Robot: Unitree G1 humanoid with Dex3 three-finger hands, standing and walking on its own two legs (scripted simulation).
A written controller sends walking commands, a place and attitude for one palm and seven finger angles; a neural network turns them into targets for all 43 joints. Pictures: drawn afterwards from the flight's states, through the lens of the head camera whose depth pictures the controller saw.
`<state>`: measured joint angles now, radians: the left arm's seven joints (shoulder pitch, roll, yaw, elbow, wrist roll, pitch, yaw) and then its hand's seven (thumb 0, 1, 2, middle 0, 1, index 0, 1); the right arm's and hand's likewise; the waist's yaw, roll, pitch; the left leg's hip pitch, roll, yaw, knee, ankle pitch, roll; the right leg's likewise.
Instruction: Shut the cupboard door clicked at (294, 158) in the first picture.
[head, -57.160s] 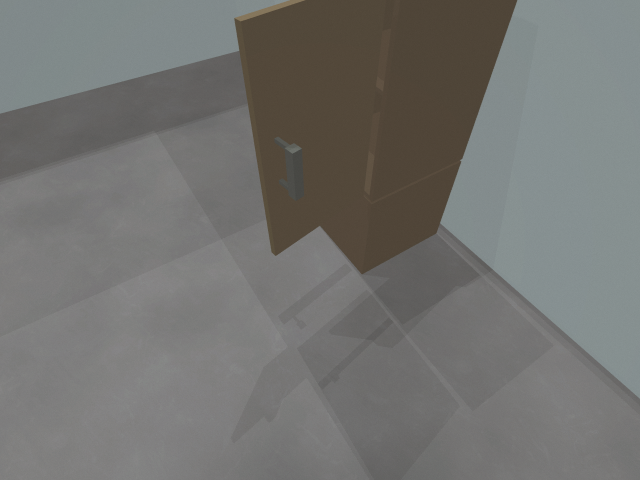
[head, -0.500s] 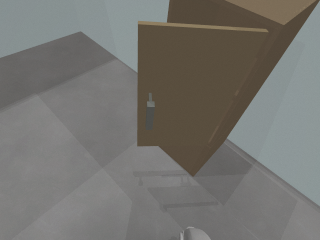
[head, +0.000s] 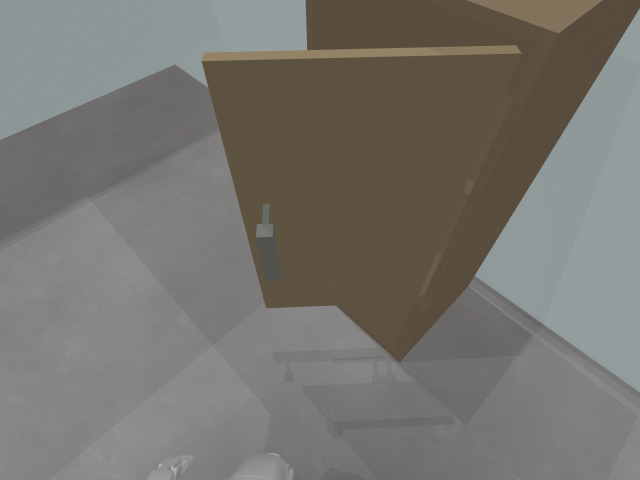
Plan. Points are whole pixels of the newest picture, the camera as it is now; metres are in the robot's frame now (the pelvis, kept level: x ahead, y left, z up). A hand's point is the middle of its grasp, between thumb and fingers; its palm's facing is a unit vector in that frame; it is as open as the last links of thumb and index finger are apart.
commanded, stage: come to a stop and stand still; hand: left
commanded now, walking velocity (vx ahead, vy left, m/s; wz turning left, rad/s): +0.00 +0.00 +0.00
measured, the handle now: (270, 243) +0.46 +0.12 -0.05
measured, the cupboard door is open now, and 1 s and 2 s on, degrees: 48 48 48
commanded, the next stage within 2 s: look again from close up in 0.96 s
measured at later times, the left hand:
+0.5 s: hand out of the picture -0.04 +0.23 -0.17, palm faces +0.03 -0.97 -0.22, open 7.4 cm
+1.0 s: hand out of the picture -0.06 +0.18 -0.17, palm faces +0.01 -0.99 -0.14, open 7.4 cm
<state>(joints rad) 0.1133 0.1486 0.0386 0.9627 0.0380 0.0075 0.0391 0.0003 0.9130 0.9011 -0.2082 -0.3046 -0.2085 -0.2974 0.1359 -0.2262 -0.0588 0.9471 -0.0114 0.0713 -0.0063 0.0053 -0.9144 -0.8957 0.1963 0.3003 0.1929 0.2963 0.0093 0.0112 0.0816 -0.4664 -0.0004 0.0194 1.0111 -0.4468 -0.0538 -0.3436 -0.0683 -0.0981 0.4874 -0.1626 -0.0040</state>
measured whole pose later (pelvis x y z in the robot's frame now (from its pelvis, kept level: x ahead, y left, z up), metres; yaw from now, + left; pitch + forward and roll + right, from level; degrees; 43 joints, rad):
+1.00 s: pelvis -0.04 +0.03 +0.01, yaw -1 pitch -1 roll +0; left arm 0.30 0.12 0.00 1.14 0.01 0.00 0.04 0.01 0.91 0.90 -0.20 -0.30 -0.20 -0.30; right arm 0.35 -0.11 0.00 1.16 -0.01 0.01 -0.03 0.01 -0.91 -0.90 0.20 0.30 0.20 0.30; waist -0.01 -0.03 0.04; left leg -0.20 0.00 0.06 0.38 -0.16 0.02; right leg -0.13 0.01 0.02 0.39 -0.24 -0.01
